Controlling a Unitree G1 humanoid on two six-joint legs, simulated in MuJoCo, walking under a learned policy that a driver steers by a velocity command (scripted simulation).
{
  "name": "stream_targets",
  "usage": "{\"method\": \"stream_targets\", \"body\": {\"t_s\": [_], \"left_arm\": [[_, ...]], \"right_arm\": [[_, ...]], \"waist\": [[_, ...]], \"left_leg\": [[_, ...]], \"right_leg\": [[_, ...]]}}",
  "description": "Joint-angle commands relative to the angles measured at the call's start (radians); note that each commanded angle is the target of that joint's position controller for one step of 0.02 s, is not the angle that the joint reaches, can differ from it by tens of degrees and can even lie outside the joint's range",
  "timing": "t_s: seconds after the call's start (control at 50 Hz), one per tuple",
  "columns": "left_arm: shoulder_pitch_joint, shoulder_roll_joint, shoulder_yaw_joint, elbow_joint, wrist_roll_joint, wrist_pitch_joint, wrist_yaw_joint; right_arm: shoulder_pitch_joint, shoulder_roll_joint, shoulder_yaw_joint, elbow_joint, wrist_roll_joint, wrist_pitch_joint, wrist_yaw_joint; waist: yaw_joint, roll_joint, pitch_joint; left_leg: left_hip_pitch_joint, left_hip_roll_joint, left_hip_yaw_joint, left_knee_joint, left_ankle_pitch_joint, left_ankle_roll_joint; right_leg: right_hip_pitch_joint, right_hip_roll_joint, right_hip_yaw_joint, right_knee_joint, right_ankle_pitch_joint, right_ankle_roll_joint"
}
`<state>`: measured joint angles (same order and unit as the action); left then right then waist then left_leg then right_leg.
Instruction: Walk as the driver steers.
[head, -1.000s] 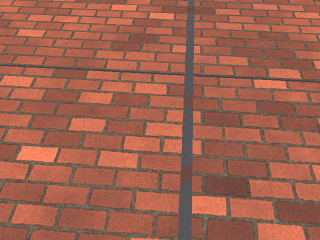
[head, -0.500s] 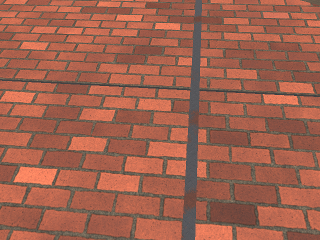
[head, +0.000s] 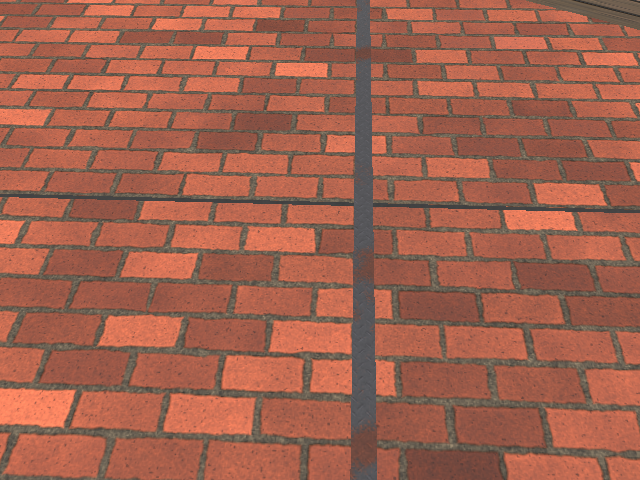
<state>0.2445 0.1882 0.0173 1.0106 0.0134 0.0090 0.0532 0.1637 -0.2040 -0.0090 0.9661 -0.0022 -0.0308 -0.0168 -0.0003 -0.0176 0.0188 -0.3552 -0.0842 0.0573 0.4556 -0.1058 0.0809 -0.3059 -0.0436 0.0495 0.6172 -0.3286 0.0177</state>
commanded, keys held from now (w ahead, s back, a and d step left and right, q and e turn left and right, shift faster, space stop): no key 0.60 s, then w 0.40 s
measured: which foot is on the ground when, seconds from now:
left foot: down 0.00-1.00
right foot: down 0.00-0.88, up 0.90-1.00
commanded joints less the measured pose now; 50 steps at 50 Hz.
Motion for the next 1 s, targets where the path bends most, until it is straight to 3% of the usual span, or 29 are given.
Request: {"method": "stream_targets", "body": {"t_s": [0.02, 0.04, 0.08, 0.1, 0.14, 0.2, 0.32, 0.44, 0.6, 0.62, 0.64, 0.68, 0.7, 0.74, 0.76, 0.78, 0.82, 0.86, 0.88, 0.9, 0.92, 0.94, 0.96, 0.98, 1.0], "left_arm": [[0.179, 0.076, 0.015, 0.024, 0.022, 0.014, -0.003], [0.156, 0.123, 0.026, 0.035, 0.008, 0.004, -0.003], [0.098, 0.086, 0.02, 0.033, 0.003, -0.027, -0.004], [0.072, 0.09, 0.023, 0.03, 0.0, -0.04, -0.006], [0.066, 0.078, 0.024, 0.027, -0.007, -0.058, -0.008], [0.117, 0.062, 0.022, 0.041, -0.012, -0.061, -0.009], [0.165, 0.06, 0.018, 0.053, -0.012, -0.058, -0.015], [0.172, 0.046, 0.014, 0.057, -0.013, -0.048, -0.018], [0.168, 0.035, 0.014, 0.063, -0.012, -0.041, -0.015], [0.191, 0.026, 0.014, 0.077, -0.013, -0.039, -0.015], [0.198, 0.04, 0.02, 0.081, -0.019, -0.037, -0.013], [0.198, 0.081, 0.033, 0.064, -0.031, -0.042, -0.008], [0.229, 0.102, 0.04, 0.063, -0.039, -0.055, -0.007], [0.234, 0.162, 0.061, 0.06, -0.043, -0.083, -0.011], [0.227, 0.15, 0.06, 0.054, -0.036, -0.094, -0.014], [0.223, 0.139, 0.058, 0.051, -0.033, -0.102, -0.019], [0.187, 0.138, 0.058, 0.035, -0.043, -0.1, -0.031], [0.134, 0.149, 0.057, 0.012, -0.043, -0.091, -0.038], [0.096, 0.148, 0.054, -0.005, -0.04, -0.094, -0.039], [0.065, 0.085, 0.037, -0.043, -0.038, -0.103, -0.039], [0.07, 0.032, 0.024, -0.065, -0.044, -0.121, -0.038], [0.057, 0.075, 0.034, -0.071, -0.064, -0.132, -0.044], [0.044, 0.096, 0.038, -0.073, -0.068, -0.137, -0.05], [0.041, 0.1, 0.045, -0.069, -0.058, -0.139, -0.047], [0.035, 0.113, 0.056, -0.068, -0.046, -0.135, -0.044]], "right_arm": [[-0.028, -0.108, -0.022, -0.038, 0.014, -0.001, -0.011], [-0.001, -0.11, -0.029, -0.037, 0.015, 0.003, -0.016], [0.023, -0.086, -0.026, -0.023, 0.0, 0.001, -0.023], [0.043, -0.076, -0.025, -0.01, -0.005, 0.001, -0.026], [0.066, -0.077, -0.025, 0.011, -0.011, 0.002, -0.024], [0.056, -0.079, -0.025, 0.023, -0.001, 0.002, -0.02], [0.068, -0.069, -0.02, 0.049, 0.006, -0.001, -0.014], [0.075, -0.072, -0.021, 0.07, 0.01, 0.011, -0.018], [0.054, -0.072, -0.027, 0.086, 0.011, 0.022, -0.023], [0.07, -0.06, -0.025, 0.1, 0.01, 0.023, -0.022], [0.076, -0.064, -0.03, 0.107, 0.016, 0.025, -0.022], [0.047, -0.074, -0.037, 0.096, 0.023, 0.014, -0.02], [0.004, -0.063, -0.034, 0.076, 0.027, -0.004, -0.016], [-0.07, -0.031, -0.025, 0.039, 0.033, -0.045, 0.001], [-0.085, -0.042, -0.028, 0.028, 0.033, -0.06, 0.01], [-0.086, -0.052, -0.031, 0.021, 0.036, -0.071, 0.017], [-0.054, -0.058, -0.036, 0.027, 0.046, -0.082, 0.028], [0.12, -0.071, -0.059, 0.104, 0.04, -0.077, 0.03], [0.266, -0.105, -0.08, 0.146, 0.035, -0.071, 0.029], [0.415, -0.209, -0.108, 0.164, 0.033, -0.069, 0.023], [0.469, -0.21, -0.095, 0.17, 0.017, -0.08, 0.033], [0.351, -0.148, -0.07, 0.145, 0.01, -0.092, 0.032], [0.249, -0.105, -0.054, 0.109, 0.013, -0.098, 0.036], [0.186, -0.098, -0.045, 0.088, 0.011, -0.099, 0.043], [0.168, -0.087, -0.037, 0.079, 0.009, -0.096, 0.047]], "waist": [[0.051, 0.061, 0.043], [0.008, -0.046, 0.085], [-0.02, -0.131, 0.073], [-0.034, -0.133, 0.056], [-0.035, -0.08, 0.044], [-0.01, -0.006, 0.046], [0.002, 0.021, -0.009], [0.0, 0.019, -0.008], [-0.002, 0.01, 0.013], [0.0, 0.006, -0.01], [0.0, -0.01, 0.009], [0.013, -0.05, 0.101], [0.035, -0.077, 0.141], [0.047, -0.15, 0.209], [0.043, -0.132, 0.211], [0.036, -0.121, 0.198], [0.003, -0.099, 0.163], [-0.076, -0.083, 0.086], [-0.143, -0.037, 0.031], [-0.187, 0.22, -0.021], [-0.172, 0.329, -0.079], [-0.106, 0.187, -0.001], [-0.069, 0.113, 0.046], [-0.039, 0.061, 0.059], [-0.023, 0.052, 0.067]], "left_leg": [[-0.173, 0.175, -0.21, -0.228, -0.54, -0.006], [-0.06, 0.111, -0.127, -0.173, -0.432, -0.026], [0.117, 0.093, -0.098, -0.063, -0.242, -0.033], [0.162, 0.091, -0.088, -0.037, -0.188, -0.028], [0.17, 0.094, -0.088, -0.029, -0.146, -0.018], [0.122, 0.105, -0.102, -0.046, -0.152, -0.005], [0.165, 0.109, -0.101, -0.003, 0.042, -0.003], [0.184, 0.111, -0.103, 0.02, 0.123, -0.002], [0.195, 0.111, -0.107, 0.019, 0.126, -0.006], [0.205, 0.097, -0.091, 0.021, 0.02, -0.006], [0.181, 0.069, -0.066, 0.044, -0.174, -0.002], [0.036, 0.046, -0.05, 0.094, -0.461, 0.006], [-0.056, 0.049, -0.044, 0.15, -0.453, 0.007], [-0.209, 0.082, -0.023, 0.301, -0.296, 0.012], [-0.26, 0.11, -0.044, 0.341, -0.31, 0.021], [-0.286, 0.126, -0.052, 0.349, -0.344, 0.027], [-0.174, 0.125, -0.021, 0.212, -0.327, 0.033], [0.215, 0.034, 0.055, 0.092, -0.157, 0.018], [0.385, 0.067, -0.02, 0.065, -0.146, 0.035], [0.538, 0.291, -0.408, -0.131, -0.276, 0.137], [0.602, 0.463, -0.801, -0.293, -0.316, 0.244], [0.523, 0.482, -0.753, -0.278, -0.361, 0.225], [0.447, 0.437, -0.605, -0.28, -0.326, 0.182], [0.389, 0.393, -0.487, -0.296, -0.249, 0.147], [0.348, 0.349, -0.387, -0.306, -0.14, 0.118]], "right_leg": [[0.135, -0.019, 0.0, -0.174, -0.009, -0.064], [-0.038, -0.018, 0.026, -0.226, -0.191, -0.086], [-0.154, -0.028, 0.051, -0.322, -0.265, -0.079], [-0.161, -0.028, 0.054, -0.333, -0.237, -0.067], [-0.132, -0.025, 0.05, -0.316, -0.174, -0.058], [-0.06, -0.002, 0.019, -0.271, -0.072, -0.059], [0.014, 0.01, -0.005, -0.223, 0.118, -0.06], [0.039, 0.018, -0.017, -0.21, 0.207, -0.057], [0.048, 0.022, -0.023, -0.22, 0.213, -0.054], [0.06, 0.029, -0.031, -0.23, 0.106, -0.059], [0.045, 0.032, -0.024, -0.238, -0.06, -0.079], [0.012, -0.027, 0.073, -0.288, -0.363, -0.146], [0.039, -0.095, 0.17, -0.344, -0.444, -0.188], [0.112, -0.275, 0.397, -0.442, -0.412, -0.277], [0.148, -0.304, 0.417, -0.435, -0.305, -0.289], [0.193, -0.306, 0.395, -0.416, -0.193, -0.282], [0.187, -0.251, 0.275, -0.377, -0.076, -0.231], [-0.003, -0.134, 0.123, -0.273, 0.073, -0.169], [-0.095, -0.077, 0.045, -0.104, 0.227, -0.132], [-0.282, 0.051, -0.099, 0.283, 0.185, -0.054], [-0.436, 0.116, -0.012, 0.555, -0.195, -0.05], [-0.521, 0.04, 0.064, 0.694, -0.158, -0.083], [-0.526, -0.013, 0.059, 0.699, -0.044, -0.109], [-0.5, -0.053, 0.041, 0.652, 0.053, -0.118], [-0.463, -0.08, 0.027, 0.594, 0.111, -0.117]]}}
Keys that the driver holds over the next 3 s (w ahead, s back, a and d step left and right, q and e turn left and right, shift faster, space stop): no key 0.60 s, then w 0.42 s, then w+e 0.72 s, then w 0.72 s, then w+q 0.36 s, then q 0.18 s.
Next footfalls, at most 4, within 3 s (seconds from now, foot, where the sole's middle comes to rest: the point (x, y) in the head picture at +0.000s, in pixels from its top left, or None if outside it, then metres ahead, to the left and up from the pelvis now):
1.40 right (393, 465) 0.54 -0.11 -0.77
1.90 left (334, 337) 0.85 0.01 -0.77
2.40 right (467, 284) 1.00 -0.34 -0.77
2.96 left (405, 188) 1.36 -0.21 -0.77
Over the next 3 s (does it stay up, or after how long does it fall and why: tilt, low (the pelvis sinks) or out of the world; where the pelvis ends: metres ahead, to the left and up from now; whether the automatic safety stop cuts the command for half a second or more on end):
stays up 1.19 -0.26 -0.02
